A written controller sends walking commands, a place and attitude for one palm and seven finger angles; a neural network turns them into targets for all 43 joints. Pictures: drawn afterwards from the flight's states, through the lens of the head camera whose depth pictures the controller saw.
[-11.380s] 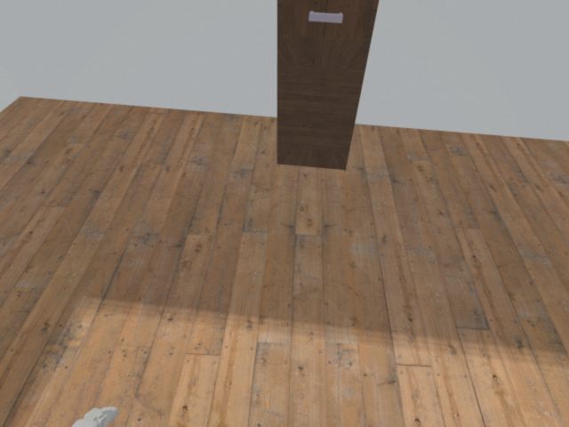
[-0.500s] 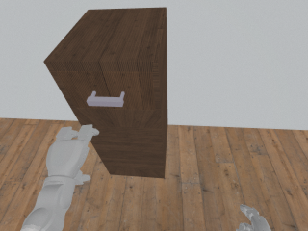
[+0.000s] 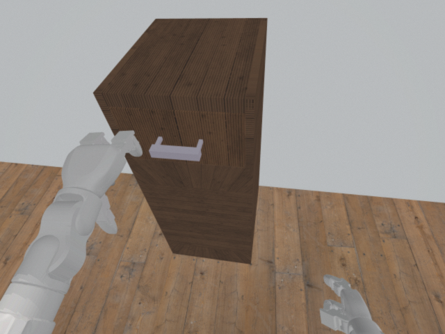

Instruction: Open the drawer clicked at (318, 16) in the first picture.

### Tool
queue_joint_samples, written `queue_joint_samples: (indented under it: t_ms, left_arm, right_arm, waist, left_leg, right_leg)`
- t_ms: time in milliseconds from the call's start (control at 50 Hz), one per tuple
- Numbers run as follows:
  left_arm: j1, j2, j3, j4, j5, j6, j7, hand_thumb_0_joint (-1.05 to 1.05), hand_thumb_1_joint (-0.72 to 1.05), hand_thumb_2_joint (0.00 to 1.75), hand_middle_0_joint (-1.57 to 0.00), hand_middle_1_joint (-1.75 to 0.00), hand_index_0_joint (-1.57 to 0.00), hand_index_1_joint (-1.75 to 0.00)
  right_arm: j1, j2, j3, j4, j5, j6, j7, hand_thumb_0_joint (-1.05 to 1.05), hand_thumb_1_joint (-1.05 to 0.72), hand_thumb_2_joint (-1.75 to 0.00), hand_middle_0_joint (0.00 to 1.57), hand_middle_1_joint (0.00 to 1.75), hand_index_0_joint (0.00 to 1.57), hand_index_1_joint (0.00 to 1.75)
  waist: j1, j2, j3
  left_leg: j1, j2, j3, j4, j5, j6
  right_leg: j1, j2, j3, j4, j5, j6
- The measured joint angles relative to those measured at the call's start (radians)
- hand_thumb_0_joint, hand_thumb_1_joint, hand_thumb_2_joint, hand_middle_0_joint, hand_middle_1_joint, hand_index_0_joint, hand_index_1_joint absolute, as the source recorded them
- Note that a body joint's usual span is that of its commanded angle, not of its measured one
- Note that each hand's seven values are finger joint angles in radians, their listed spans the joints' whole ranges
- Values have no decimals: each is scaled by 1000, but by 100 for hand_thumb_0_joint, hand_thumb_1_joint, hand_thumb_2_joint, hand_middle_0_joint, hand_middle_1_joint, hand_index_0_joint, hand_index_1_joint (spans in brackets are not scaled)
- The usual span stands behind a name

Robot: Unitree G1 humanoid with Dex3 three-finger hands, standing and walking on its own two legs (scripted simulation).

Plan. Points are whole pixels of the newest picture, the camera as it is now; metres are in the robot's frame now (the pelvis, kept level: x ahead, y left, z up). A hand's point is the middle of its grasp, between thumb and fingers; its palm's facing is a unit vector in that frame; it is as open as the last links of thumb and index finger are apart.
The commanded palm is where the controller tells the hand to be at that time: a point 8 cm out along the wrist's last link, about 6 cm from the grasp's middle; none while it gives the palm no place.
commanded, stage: raise the hand with hooked fingers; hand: left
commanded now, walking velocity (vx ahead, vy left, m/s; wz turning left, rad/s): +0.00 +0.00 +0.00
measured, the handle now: (177, 146) +0.52 +0.21 +0.00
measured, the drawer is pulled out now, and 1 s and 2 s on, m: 0.00 0.00 0.00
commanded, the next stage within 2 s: move the hooked fingers above the handle in 0.36 s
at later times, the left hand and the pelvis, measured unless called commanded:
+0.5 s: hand (118, 192) +0.30 +0.23 +0.11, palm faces +0.08 -0.07 -0.99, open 13.9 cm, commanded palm +0.28 +0.22 +0.17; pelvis -0.01 -0.01 +0.00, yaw +0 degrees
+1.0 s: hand (144, 173) +0.37 +0.21 +0.08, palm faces -0.04 -0.05 -1.00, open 13.9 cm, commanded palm +0.35 +0.22 +0.15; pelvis -0.01 -0.02 +0.00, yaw -1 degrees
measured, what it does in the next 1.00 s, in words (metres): stands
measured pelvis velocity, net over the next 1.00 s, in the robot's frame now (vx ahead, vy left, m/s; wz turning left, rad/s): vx -0.01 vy -0.02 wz -0.02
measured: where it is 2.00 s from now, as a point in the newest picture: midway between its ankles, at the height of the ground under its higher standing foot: outside the picture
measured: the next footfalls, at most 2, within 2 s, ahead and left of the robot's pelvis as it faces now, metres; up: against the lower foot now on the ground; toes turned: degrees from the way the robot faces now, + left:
none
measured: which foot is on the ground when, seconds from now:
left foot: down 0.00-1.00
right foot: down 0.00-1.00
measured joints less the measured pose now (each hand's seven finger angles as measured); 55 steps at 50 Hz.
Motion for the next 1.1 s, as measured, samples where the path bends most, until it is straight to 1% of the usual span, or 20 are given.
queue_joint_samples:
  t_ms: [100, 160, 220, 300, 360, 420, 480, 540, 620, 680, 740, 840, 900, 960, 1040, 1100]
  left_arm:
    - [13, 7, 25, -7, -28, -36, -37, 0, -49, 30, -32, -120, -31, -120]
    - [43, 4, 34, -14, -40, -64, -45, 0, -49, 30, -32, -120, -31, -120]
    - [70, 3, 35, -29, -37, -103, -31, 0, -49, 30, -32, -120, -31, -120]
    - [83, 2, 37, -47, -31, -144, 23, 0, -49, 30, -32, -120, -32, -120]
    - [71, -1, 42, -37, -28, -140, 63, 0, -49, 30, -32, -120, -32, -120]
    - [50, -3, 43, -6, -24, -106, 78, 0, -49, 30, -32, -120, -32, -120]
    - [37, -9, 35, 22, -23, -65, 66, 0, -49, 30, -32, -120, -31, -120]
    - [23, -17, 6, 45, -19, -48, 44, 0, -49, 30, -32, -120, -31, -120]
    - [-19, -31, -34, 97, -7, -79, 28, 0, -49, 30, -32, -120, -31, -120]
    - [-64, -29, -46, 151, 7, -115, 35, 0, -49, 30, -32, -120, -32, -120]
    - [-114, -22, -36, 213, 15, -139, 54, 0, -49, 30, -32, -120, -32, -120]
    - [-180, -7, -6, 298, 17, -131, 73, 0, -49, 30, -32, -120, -32, -120]
    - [-203, 0, 6, 339, 16, -117, 65, 0, -49, 30, -32, -120, -32, -120]
    - [-217, -1, 1, 367, 12, -111, 46, 0, -49, 30, -32, -120, -31, -120]
    - [-203, -7, 3, 361, 14, -150, 34, 0, -49, 30, -32, -120, -31, -120]
    - [-192, -15, 6, 346, 17, -186, 53, 0, -49, 30, -32, -120, -31, -120]
  right_arm:
    - [25, -18, -12, 5, 1, 5, 9, 1, -91, -90, 20, 30, 20, 30]
    - [40, -28, -18, 4, 0, 6, 13, 1, -91, -90, 20, 30, 20, 30]
    - [54, -34, -27, 6, -4, 0, 13, 1, -91, -90, 20, 30, 20, 30]
    - [64, -41, -40, 17, -7, -10, 13, 1, -91, -90, 20, 30, 20, 30]
    - [59, -42, -45, 27, -2, -10, 14, 1, -91, -90, 20, 30, 20, 30]
    - [47, -39, -43, 32, 5, -5, 13, 1, -91, -90, 20, 30, 20, 30]
    - [34, -34, -37, 28, 11, -1, 11, 1, -91, -90, 20, 30, 20, 30]
    - [26, -31, -31, 22, 13, -1, 5, 1, -91, -90, 20, 30, 20, 30]
    - [18, -24, -22, 21, 12, -11, -9, 1, -91, -90, 20, 30, 20, 30]
    - [16, -17, -17, 23, 12, -18, -19, 1, -91, -90, 20, 30, 20, 30]
    - [23, -13, -17, 27, 15, -22, -26, 1, -91, -90, 20, 30, 20, 30]
    - [51, -19, -27, 35, 18, -19, -31, 1, -91, -90, 20, 30, 20, 30]
    - [73, -30, -34, 38, 21, -13, -31, 1, -91, -90, 20, 30, 20, 30]
    - [95, -42, -45, 39, 23, -7, -31, 1, -91, -90, 20, 30, 20, 30]
    - [116, -50, -58, 37, 18, -5, -33, 1, -91, -90, 20, 30, 20, 30]
    - [127, -50, -69, 37, 17, -7, -33, 1, -91, -90, 20, 30, 20, 30]
  waist:
    - [-8, 7, 1]
    - [-12, 5, 4]
    - [-12, -2, 9]
    - [-7, -6, 10]
    - [-3, -4, 7]
    - [-4, -1, 2]
    - [-9, 4, -2]
    - [-13, 8, -5]
    - [-17, 4, -4]
    - [-21, -6, -1]
    - [-28, -15, -1]
    - [-39, -18, -11]
    - [-48, -17, -20]
    - [-54, -15, -23]
    - [-62, -19, -29]
    - [-65, -23, -34]
  left_leg:
    - [-4, 1, 2, -15, 10, 0]
    - [-9, 4, 6, -19, 14, 0]
    - [-16, 6, 8, -18, 16, -3]
    - [-26, 9, 5, -10, 17, -7]
    - [-33, 11, 4, -6, 19, -10]
    - [-35, 12, 4, -6, 23, -12]
    - [-33, 14, 3, -8, 27, -14]
    - [-31, 14, 0, -8, 29, -16]
    - [-33, 16, -5, -4, 30, -19]
    - [-42, 19, -6, 1, 29, -23]
    - [-54, 23, -5, 7, 27, -27]
    - [-78, 29, -2, 19, 19, -31]
    - [-91, 30, 1, 26, 11, -30]
    - [-103, 31, 3, 36, 2, -29]
    - [-119, 30, 8, 50, -11, -26]
    - [-130, 29, 12, 62, -22, -24]
  right_leg:
    - [-5, 1, 2, -16, 12, 1]
    - [-13, 4, 7, -17, 16, -1]
    - [-21, 6, 8, -14, 18, -4]
    - [-31, 9, 5, -7, 18, -8]
    - [-38, 10, 3, -1, 18, -11]
    - [-43, 12, 3, 4, 20, -13]
    - [-42, 13, 3, 6, 22, -16]
    - [-40, 14, 0, 8, 21, -18]
    - [-42, 15, -6, 14, 20, -22]
    - [-51, 18, -7, 19, 19, -26]
    - [-64, 22, -7, 25, 17, -31]
    - [-87, 28, -3, 33, 13, -34]
    - [-101, 29, -1, 40, 7, -34]
    - [-113, 29, 1, 48, -1, -33]
    - [-130, 29, 7, 61, -12, -31]
    - [-143, 28, 10, 73, -22, -29]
